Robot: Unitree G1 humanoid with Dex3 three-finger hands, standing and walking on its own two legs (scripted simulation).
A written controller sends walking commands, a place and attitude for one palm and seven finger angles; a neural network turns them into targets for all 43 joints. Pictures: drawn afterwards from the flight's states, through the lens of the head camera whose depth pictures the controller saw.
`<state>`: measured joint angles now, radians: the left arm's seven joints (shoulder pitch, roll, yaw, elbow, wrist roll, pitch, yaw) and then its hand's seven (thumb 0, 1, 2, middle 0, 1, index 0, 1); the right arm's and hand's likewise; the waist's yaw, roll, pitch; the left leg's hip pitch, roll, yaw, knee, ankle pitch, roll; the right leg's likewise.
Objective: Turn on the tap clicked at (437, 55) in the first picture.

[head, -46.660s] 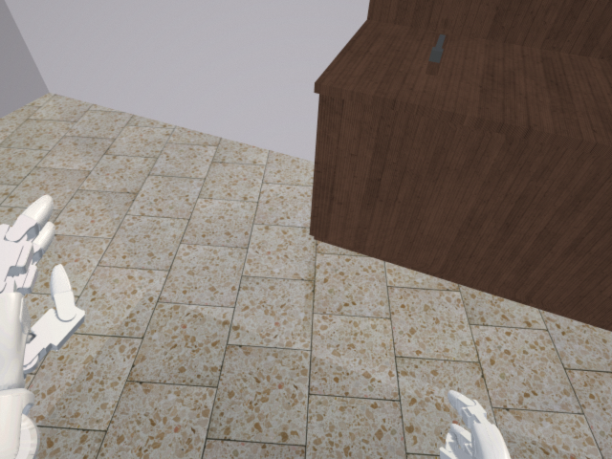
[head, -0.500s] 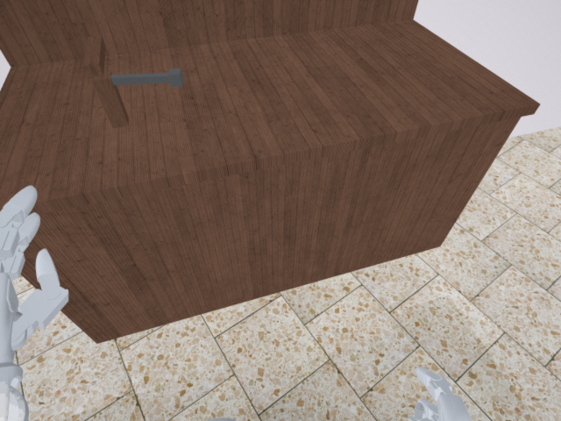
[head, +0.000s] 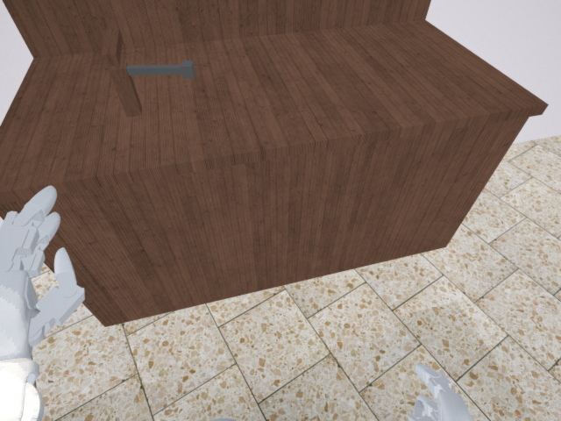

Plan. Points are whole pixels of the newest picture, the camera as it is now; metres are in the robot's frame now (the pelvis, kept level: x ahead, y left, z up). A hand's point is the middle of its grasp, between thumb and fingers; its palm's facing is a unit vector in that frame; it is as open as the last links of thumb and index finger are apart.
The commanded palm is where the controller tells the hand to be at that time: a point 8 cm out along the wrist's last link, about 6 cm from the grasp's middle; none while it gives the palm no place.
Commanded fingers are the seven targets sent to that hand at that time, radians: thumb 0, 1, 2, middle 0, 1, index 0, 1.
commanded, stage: stand and check the lever's angle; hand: left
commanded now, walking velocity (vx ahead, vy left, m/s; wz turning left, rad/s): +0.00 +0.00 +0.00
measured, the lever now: (188, 69) +0.79 +0.25 +0.11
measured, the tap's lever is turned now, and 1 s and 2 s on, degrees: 78 78 78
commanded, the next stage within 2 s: stand and wait in 0.28 s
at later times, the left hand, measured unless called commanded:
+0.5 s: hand (78, 252) +0.25 +0.24 +0.17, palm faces +0.37 -0.83 -0.42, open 7.4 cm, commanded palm +0.20 +0.28 +0.18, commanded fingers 0.00 0.90 0.90 -0.20 -0.30 -0.20 -0.30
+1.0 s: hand (48, 258) +0.24 +0.26 +0.17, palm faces +0.40 -0.84 -0.37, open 7.4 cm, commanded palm +0.19 +0.30 +0.18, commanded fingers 0.00 0.90 0.90 -0.20 -0.30 -0.20 -0.30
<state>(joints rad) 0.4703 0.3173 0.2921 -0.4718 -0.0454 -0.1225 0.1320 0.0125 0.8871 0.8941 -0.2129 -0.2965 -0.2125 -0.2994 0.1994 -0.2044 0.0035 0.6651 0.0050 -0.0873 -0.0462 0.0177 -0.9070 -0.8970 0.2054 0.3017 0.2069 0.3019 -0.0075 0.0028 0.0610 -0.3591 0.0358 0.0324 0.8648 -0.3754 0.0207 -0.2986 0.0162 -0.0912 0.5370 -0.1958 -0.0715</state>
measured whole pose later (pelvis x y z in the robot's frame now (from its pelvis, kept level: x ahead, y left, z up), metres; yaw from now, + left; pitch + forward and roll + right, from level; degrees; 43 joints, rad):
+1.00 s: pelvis +0.03 +0.02 +0.01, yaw +0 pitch -1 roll -1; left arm 0.48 0.34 0.32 -0.47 -0.06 -0.14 0.16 0.01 0.89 0.89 -0.21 -0.30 -0.21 -0.30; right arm 0.18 -0.20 0.01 0.60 0.00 -0.07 -0.06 0.01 -0.91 -0.90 0.21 0.30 0.21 0.30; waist 0.01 0.02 0.02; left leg -0.18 0.02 0.04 0.43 -0.24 0.01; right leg -0.20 0.03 -0.01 0.39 -0.17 -0.02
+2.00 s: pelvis +0.04 +0.03 +0.01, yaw +0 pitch +0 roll -1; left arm 0.48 0.34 0.31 -0.46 -0.06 -0.13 0.16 0.01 0.89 0.89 -0.21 -0.30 -0.21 -0.30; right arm 0.17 -0.21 0.01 0.60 0.00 -0.07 -0.07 0.01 -0.91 -0.90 0.21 0.30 0.21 0.30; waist 0.01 0.01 0.03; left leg -0.19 0.00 0.04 0.43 -0.25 0.02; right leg -0.20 0.02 -0.01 0.37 -0.18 -0.01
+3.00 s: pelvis +0.03 +0.04 +0.01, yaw -1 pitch +0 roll -1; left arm 0.48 0.34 0.31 -0.45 -0.06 -0.13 0.16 0.01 0.89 0.89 -0.21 -0.30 -0.21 -0.30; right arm 0.18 -0.21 0.01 0.60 0.00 -0.07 -0.07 0.02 -0.91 -0.90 0.21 0.30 0.21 0.30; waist 0.01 0.03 0.01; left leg -0.18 0.00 0.04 0.42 -0.24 0.02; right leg -0.19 0.02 0.00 0.37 -0.17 -0.01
